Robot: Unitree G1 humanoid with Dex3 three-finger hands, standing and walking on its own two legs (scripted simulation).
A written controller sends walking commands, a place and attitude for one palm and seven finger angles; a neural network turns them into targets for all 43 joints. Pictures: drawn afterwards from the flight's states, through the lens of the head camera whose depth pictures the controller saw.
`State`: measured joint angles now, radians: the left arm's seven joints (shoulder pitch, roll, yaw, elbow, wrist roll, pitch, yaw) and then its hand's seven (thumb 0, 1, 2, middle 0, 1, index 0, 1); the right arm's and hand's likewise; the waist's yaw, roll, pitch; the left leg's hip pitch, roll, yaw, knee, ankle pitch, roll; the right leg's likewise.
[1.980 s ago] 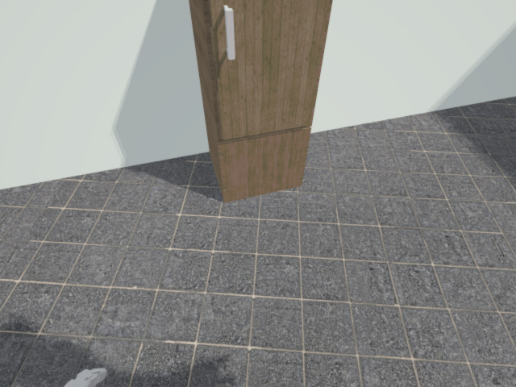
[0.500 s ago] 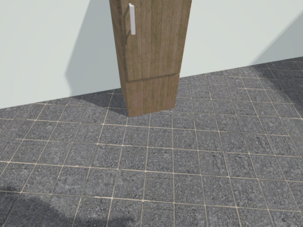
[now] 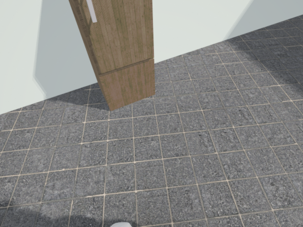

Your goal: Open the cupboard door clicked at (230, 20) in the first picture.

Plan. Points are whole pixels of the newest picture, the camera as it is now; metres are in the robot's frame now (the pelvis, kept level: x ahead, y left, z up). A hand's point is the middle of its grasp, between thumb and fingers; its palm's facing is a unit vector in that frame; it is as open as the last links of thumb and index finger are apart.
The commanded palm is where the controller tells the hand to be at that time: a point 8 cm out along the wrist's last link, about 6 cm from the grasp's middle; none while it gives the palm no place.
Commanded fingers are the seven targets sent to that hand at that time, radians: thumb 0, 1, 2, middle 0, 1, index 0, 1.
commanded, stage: walk to a spot facing it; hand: left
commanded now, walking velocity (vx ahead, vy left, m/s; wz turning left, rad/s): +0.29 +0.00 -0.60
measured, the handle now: (89, 5) +1.04 +0.41 +0.11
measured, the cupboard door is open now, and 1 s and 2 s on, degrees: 0 0 0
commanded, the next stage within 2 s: none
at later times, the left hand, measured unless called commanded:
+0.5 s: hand out of the picture +0.13 +0.26 -0.17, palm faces -0.13 -0.98 -0.18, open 7.4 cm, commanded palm none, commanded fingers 0.00 0.90 0.90 -0.20 -0.30 -0.20 -0.30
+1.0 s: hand (137, 134) +0.47 +0.11 -0.17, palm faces -0.58 -0.80 -0.11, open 7.4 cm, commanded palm none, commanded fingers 0.00 0.90 0.90 -0.20 -0.30 -0.20 -0.30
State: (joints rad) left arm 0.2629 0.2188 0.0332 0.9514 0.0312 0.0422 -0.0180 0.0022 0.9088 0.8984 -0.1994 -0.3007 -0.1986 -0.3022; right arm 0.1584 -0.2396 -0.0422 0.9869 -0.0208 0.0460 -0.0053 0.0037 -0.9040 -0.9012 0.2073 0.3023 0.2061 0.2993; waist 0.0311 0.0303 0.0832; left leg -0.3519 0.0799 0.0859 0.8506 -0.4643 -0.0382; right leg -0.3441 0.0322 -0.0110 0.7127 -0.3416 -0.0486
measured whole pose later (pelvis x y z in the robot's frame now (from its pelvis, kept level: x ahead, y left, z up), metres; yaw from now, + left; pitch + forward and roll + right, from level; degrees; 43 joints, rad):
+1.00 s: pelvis +0.29 +0.04 +0.01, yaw -34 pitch +1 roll -1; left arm 0.11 0.18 0.07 0.94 0.04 0.04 -0.04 0.00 0.91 0.90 -0.19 -0.30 -0.19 -0.30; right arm 0.55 -0.10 -0.01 1.12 -0.03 -0.05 -0.04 0.00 -0.91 -0.90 0.20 0.30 0.20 0.30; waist -0.05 -0.03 0.11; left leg 0.11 0.04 0.41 0.42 -0.48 0.00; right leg -0.53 0.03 -0.20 0.79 -0.23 -0.06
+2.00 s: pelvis +0.56 -0.09 +0.02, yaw -71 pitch +0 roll -1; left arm 0.18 0.24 0.11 0.89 0.03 0.09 -0.03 0.00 0.91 0.90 -0.19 -0.30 -0.19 -0.30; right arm 0.25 -0.20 -0.06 0.95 -0.03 0.00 -0.01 0.00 -0.91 -0.90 0.20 0.30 0.20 0.30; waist -0.02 -0.01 0.08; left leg -0.24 0.14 0.37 0.48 -0.24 0.05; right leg -0.49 -0.11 -0.06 1.01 -0.34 0.10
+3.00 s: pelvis +0.58 -0.08 +0.02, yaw -108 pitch +0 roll -1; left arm 0.20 0.23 0.10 0.91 0.03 0.10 -0.03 0.01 0.91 0.90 -0.19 -0.30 -0.19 -0.30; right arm 0.22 -0.20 -0.06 0.93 -0.03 0.01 0.00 0.00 -0.90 -0.90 0.21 0.30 0.21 0.30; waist -0.02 0.00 0.08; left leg -0.25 0.16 0.34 0.51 -0.24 0.02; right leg -0.37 -0.07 -0.07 0.86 -0.44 0.09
